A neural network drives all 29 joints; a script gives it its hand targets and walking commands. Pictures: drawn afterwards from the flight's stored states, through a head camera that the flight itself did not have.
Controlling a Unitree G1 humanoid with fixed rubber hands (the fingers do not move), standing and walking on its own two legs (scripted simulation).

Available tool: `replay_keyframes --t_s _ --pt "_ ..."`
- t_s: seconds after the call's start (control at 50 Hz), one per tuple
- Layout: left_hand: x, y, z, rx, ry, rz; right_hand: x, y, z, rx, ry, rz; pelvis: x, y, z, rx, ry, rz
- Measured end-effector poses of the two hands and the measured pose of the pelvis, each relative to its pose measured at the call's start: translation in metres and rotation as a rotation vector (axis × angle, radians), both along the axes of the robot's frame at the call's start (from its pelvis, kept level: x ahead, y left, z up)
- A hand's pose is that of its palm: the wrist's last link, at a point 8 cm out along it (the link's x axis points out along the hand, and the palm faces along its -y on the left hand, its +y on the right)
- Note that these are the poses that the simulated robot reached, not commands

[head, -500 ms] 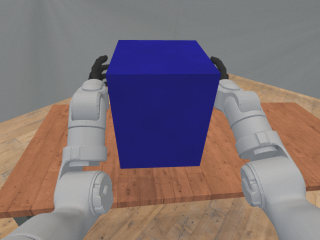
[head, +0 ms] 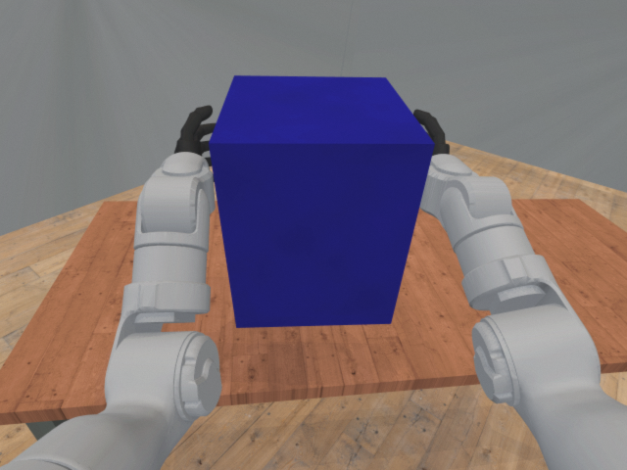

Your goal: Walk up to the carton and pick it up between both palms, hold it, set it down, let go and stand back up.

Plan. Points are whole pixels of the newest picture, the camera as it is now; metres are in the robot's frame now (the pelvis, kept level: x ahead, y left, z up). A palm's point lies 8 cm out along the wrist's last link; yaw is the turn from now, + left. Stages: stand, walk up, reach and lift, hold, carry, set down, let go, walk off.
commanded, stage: hold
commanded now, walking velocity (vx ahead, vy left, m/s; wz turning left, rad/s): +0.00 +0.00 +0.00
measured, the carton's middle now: (312, 199) +0.37 +0.00 +0.23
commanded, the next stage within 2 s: set down in 1.04 s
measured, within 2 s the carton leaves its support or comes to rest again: neither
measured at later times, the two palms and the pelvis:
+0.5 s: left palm (190, 167) +0.36 +0.15 +0.28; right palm (428, 170) +0.37 -0.14 +0.28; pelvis +0.00 +0.00 +0.00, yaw +0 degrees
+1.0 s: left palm (190, 165) +0.36 +0.15 +0.28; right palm (430, 171) +0.37 -0.14 +0.29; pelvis +0.00 +0.00 +0.00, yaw +0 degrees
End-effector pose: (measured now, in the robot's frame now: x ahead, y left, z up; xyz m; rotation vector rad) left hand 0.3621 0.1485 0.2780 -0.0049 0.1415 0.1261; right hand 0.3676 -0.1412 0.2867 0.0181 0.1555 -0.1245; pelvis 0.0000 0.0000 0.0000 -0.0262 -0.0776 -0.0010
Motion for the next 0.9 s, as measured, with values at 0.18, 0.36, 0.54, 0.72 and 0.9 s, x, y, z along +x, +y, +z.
replay_keyframes --t_s 0.18,0.36,0.54,0.72,0.9 --pt "0.0006 -0.0005 -0.0008 -0.002 0.002 0.001 0.0003 -0.0005 -0.0014 0.008 0.004 -0.003 0.0012 0.0015 -0.0002 0.000 -0.004 -0.003" --pt "0.0006 0.0010 0.0023 0.001 -0.010 0.006 0.0012 0.0010 -0.0002 0.005 -0.005 0.003 0.0031 0.0026 -0.0003 0.000 -0.005 -0.005" --pt "0.0000 0.0018 -0.0004 0.004 -0.010 0.006 0.0012 0.0019 -0.0020 0.007 -0.003 0.005 0.0029 0.0024 -0.0003 -0.002 -0.007 0.000" --pt "-0.0001 -0.0002 0.0006 -0.002 -0.011 0.003 -0.0002 -0.0002 -0.0013 0.004 -0.002 0.001 0.0022 0.0012 -0.0002 -0.001 -0.003 -0.002" --pt "-0.0016 -0.0002 0.0027 0.002 -0.013 0.006 -0.0009 -0.0003 -0.0020 0.004 -0.002 0.005 0.0012 0.0007 -0.0001 0.000 -0.004 -0.003"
